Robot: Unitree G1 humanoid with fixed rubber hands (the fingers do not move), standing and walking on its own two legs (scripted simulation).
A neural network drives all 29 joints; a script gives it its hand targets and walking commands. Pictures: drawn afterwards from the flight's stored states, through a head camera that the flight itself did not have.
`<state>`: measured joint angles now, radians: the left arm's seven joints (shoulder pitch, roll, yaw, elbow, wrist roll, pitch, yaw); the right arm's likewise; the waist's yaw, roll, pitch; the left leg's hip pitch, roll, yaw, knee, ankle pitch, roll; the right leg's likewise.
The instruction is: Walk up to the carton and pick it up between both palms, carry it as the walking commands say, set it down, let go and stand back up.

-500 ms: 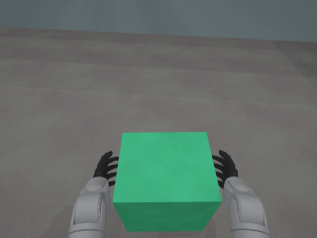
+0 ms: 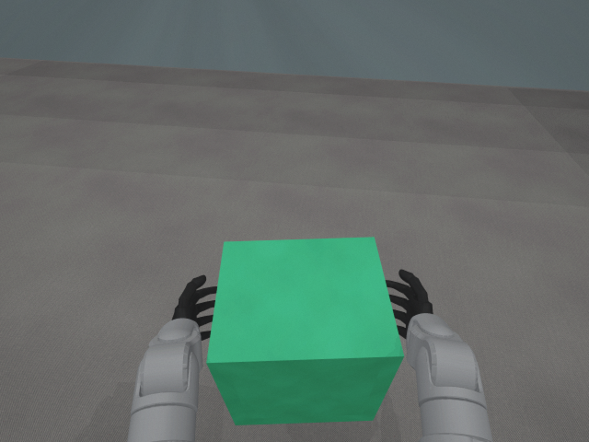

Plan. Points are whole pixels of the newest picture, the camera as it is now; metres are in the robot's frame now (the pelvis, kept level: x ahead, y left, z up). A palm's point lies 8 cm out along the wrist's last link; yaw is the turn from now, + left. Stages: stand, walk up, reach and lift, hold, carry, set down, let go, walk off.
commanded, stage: set down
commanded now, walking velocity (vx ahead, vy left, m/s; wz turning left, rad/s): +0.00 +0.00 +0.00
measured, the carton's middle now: (301, 335) +0.31 +0.00 -0.04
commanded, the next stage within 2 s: none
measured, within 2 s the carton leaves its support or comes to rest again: neither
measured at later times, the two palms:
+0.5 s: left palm (197, 342) +0.29 +0.16 -0.02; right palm (406, 329) +0.31 -0.16 -0.01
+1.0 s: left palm (207, 354) +0.31 +0.17 -0.11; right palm (388, 348) +0.33 -0.15 -0.11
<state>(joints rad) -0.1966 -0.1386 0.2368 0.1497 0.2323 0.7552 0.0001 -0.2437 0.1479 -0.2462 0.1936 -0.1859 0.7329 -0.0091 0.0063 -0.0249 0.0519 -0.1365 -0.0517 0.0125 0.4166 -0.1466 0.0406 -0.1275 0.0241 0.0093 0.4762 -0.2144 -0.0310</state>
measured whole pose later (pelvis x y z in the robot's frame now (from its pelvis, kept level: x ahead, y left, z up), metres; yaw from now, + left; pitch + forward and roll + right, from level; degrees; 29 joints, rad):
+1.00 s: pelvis -0.01 -0.01 -0.05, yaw +0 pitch +16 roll +0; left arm -0.41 -0.11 0.39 0.52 0.23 0.26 0.00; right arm -0.44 0.14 -0.37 0.57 -0.19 0.23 -0.02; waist 0.03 -0.03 0.01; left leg -0.85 -0.06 -0.03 0.87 -0.29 0.02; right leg -0.83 0.08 0.03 0.90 -0.34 -0.04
